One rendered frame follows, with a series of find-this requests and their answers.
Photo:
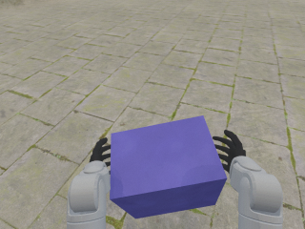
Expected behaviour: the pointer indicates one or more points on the robot right forearm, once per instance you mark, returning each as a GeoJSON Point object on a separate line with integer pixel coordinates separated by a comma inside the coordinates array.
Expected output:
{"type": "Point", "coordinates": [260, 195]}

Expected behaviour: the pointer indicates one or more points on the carton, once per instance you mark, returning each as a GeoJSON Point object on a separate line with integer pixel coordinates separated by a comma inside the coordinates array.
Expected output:
{"type": "Point", "coordinates": [165, 168]}

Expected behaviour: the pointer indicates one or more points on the right robot hand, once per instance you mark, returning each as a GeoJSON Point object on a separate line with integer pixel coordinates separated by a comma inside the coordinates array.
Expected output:
{"type": "Point", "coordinates": [236, 148]}

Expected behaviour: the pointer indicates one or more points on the robot left forearm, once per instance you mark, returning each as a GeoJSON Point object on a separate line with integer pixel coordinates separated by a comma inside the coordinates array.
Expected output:
{"type": "Point", "coordinates": [87, 197]}

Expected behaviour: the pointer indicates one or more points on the left robot hand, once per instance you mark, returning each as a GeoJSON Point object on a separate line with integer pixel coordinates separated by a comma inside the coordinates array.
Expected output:
{"type": "Point", "coordinates": [98, 151]}

